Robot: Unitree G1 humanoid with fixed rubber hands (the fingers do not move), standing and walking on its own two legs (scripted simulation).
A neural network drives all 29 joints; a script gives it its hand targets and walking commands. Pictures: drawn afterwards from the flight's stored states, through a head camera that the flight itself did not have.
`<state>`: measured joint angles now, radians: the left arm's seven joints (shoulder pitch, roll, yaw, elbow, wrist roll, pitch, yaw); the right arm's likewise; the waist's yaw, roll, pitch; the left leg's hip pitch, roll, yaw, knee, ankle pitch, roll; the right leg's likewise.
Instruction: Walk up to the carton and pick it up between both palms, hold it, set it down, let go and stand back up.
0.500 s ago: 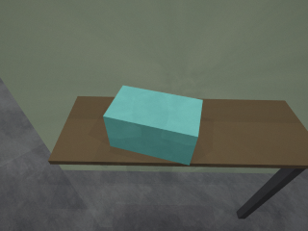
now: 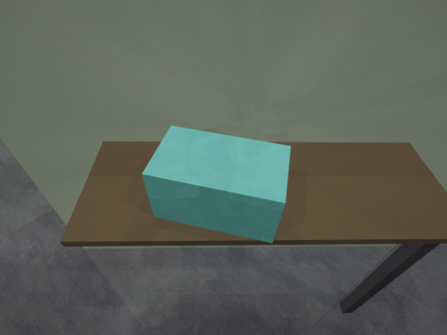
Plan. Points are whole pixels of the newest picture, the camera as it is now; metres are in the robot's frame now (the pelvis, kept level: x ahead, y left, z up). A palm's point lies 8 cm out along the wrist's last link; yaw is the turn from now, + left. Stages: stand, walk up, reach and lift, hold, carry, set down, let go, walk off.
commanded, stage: stand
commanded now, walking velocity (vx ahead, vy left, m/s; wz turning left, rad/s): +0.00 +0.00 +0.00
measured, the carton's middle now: (220, 182) +0.46 +0.02 +0.00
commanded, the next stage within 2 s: none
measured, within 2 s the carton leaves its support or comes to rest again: neither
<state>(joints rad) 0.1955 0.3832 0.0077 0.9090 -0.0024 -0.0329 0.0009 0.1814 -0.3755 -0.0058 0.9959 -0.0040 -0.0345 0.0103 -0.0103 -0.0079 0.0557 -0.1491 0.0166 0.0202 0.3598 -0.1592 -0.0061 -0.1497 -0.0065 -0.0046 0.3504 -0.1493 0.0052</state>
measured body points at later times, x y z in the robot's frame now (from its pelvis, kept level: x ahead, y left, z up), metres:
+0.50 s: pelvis +0.01 +0.00 +0.00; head +0.02 +0.00 +0.45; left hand +0.10 +0.31 -0.12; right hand +0.09 -0.31 -0.12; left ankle +0.03 +0.12 -0.75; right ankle +0.03 -0.12 -0.75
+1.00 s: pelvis +0.02 -0.01 +0.00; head +0.03 -0.01 +0.45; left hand +0.11 +0.30 -0.12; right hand +0.09 -0.32 -0.12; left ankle +0.03 +0.12 -0.75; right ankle +0.03 -0.12 -0.75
